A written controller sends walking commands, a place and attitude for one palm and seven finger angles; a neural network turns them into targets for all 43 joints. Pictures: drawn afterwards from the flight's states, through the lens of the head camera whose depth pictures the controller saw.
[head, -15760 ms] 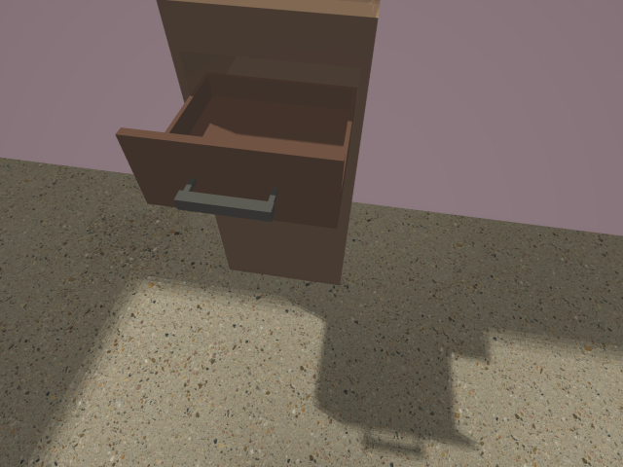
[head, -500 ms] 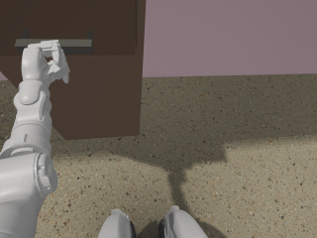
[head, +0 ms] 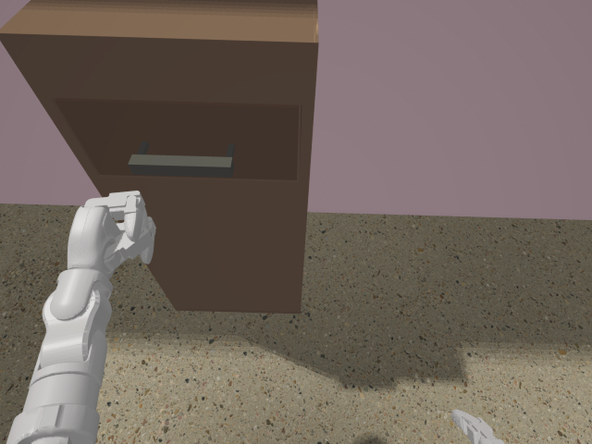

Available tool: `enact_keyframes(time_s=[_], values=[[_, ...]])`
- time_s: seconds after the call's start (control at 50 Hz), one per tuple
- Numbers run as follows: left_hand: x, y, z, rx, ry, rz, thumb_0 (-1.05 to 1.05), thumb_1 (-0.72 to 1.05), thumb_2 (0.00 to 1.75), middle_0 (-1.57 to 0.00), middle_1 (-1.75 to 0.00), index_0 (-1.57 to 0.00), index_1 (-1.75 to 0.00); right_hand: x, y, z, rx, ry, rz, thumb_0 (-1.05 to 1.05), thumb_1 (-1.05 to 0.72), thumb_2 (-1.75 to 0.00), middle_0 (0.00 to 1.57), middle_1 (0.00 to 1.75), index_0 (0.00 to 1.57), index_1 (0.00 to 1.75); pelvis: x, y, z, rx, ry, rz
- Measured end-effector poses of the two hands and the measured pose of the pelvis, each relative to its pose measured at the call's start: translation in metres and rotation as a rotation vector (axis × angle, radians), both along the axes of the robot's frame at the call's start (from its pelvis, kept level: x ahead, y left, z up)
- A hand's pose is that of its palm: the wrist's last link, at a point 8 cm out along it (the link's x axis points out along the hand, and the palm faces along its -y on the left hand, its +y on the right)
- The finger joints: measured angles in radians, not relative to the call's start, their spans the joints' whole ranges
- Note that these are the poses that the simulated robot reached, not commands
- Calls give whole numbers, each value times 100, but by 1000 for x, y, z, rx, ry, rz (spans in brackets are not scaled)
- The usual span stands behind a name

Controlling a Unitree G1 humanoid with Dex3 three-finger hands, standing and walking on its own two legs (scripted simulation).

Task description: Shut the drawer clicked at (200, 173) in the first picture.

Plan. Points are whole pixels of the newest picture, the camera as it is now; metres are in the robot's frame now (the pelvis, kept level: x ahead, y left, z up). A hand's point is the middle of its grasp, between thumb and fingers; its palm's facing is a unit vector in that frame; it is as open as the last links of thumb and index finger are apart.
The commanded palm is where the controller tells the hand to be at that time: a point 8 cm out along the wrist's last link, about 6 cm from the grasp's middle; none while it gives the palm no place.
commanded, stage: draw the hand back to the body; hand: left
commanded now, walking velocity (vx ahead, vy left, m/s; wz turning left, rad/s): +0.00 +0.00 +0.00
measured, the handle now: (185, 156) +0.56 +0.20 +0.03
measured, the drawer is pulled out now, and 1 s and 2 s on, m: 0.00 0.00 0.00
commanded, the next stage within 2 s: step back with the hand held close in 1.00 s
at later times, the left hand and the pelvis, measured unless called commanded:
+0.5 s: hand (74, 307) +0.24 +0.22 +0.15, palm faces +0.30 -0.91 -0.30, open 3.3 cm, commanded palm +0.19 +0.26 +0.16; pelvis -0.02 -0.01 +0.03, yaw +1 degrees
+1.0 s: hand out of the picture +0.16 +0.22 +0.19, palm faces +0.40 -0.82 -0.40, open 3.2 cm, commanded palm +0.12 +0.27 +0.21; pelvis -0.01 -0.01 +0.03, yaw +1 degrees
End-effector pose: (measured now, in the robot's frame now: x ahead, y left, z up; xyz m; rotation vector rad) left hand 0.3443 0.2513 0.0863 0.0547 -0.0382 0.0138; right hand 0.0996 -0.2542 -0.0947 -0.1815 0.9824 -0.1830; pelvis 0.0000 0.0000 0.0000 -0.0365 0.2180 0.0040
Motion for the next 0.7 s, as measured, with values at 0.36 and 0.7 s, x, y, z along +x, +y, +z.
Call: enact_keyframes(time_s=[0.36, 0.7], values=[[-109, 3, 51, 200, 44, 229, 1, 89, 90, -141, -160, -141, -160, 65, 28, 46, 25, -258, 131, 1, -90, -90, 20, 30, 21, 30, -19, -7, 26, 30, -212, 12], [-183, 8, 101, 325, -50, 320, 1, 89, 90, -141, -160, -141, -160, 56, 20, 44, 37, -254, 139, 1, -90, -90, 20, 30, 21, 30, -13, -12, 36, 34, -286, 3]])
